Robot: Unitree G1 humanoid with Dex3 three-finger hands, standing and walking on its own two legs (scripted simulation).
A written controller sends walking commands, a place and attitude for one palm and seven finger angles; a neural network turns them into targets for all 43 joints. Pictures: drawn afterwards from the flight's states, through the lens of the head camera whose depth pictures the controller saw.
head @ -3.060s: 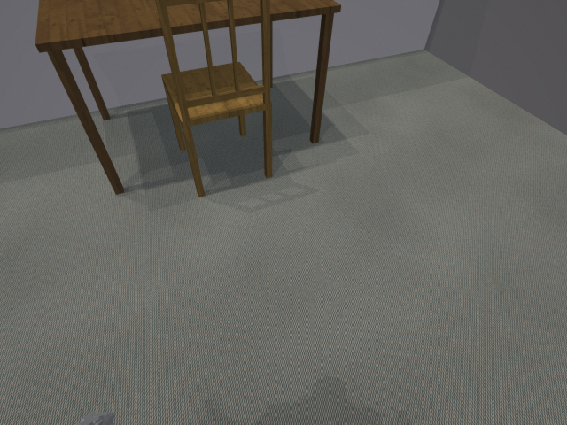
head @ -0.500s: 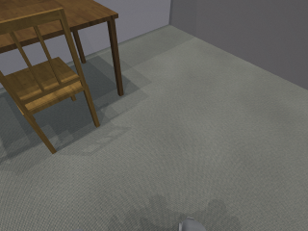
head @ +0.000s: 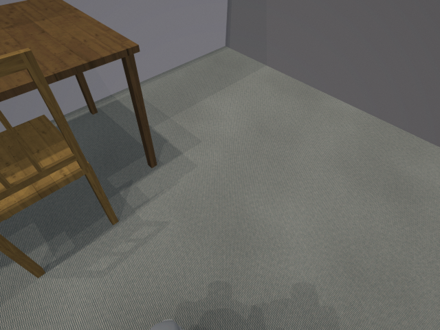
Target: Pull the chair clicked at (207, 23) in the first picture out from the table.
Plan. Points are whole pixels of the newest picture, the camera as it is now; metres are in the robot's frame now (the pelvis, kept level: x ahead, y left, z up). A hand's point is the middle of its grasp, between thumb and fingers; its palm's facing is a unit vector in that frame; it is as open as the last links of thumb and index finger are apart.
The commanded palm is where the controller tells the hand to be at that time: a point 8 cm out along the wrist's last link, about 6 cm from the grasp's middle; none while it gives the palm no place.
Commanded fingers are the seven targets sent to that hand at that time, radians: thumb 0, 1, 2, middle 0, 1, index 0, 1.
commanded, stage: walk to a spot facing it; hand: left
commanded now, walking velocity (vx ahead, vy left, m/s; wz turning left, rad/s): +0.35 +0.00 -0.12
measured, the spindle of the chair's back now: out of the picture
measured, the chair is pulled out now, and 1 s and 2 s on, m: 0.00 0.00 0.00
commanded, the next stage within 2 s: turn to face it in 0.18 s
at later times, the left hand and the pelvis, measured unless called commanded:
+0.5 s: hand (152, 259) +0.30 +0.18 -0.17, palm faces -0.07 -0.97 -0.22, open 7.3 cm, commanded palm none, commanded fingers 0.00 0.90 0.90 -0.20 -0.30 -0.20 -0.30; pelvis +0.20 +0.00 -0.01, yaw -3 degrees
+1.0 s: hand (122, 277) +0.26 +0.25 -0.19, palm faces +0.28 -0.94 -0.20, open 7.3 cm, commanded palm none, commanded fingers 0.00 0.90 0.90 -0.20 -0.30 -0.20 -0.30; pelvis +0.24 +0.03 -0.01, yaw +14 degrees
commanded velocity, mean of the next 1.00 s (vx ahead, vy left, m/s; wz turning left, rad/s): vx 0.05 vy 0.00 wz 0.34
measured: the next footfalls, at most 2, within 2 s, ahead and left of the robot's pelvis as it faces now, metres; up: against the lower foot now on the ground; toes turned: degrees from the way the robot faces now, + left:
left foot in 0.08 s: +0.16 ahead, +0.14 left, +0.00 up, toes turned +11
right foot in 0.50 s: +0.32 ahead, -0.12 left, +0.00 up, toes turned -12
